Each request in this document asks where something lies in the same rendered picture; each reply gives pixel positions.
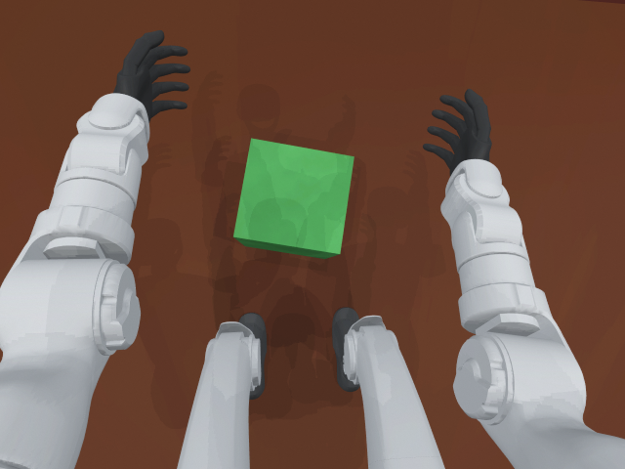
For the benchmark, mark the robot left upper arm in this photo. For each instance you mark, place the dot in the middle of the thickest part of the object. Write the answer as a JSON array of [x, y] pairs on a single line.
[[60, 320]]

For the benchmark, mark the robot right forearm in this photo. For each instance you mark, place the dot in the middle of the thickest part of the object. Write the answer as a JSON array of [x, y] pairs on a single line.
[[498, 290]]

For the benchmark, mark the left robot shin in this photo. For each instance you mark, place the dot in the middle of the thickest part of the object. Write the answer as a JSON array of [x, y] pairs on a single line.
[[230, 326]]

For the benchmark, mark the carton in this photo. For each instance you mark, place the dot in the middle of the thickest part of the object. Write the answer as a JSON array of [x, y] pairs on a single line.
[[294, 200]]

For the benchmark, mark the left robot thigh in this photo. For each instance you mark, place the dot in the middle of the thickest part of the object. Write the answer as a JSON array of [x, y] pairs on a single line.
[[217, 435]]

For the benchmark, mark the right robot hand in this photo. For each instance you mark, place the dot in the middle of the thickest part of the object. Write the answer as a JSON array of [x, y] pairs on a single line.
[[474, 141]]

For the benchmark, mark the robot left forearm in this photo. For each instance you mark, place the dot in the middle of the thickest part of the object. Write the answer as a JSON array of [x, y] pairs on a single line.
[[96, 193]]

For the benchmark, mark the left robot hand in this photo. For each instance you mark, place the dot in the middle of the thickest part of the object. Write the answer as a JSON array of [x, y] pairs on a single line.
[[139, 71]]

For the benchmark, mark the robot right upper arm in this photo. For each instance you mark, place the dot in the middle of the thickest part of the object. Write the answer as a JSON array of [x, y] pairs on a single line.
[[529, 396]]

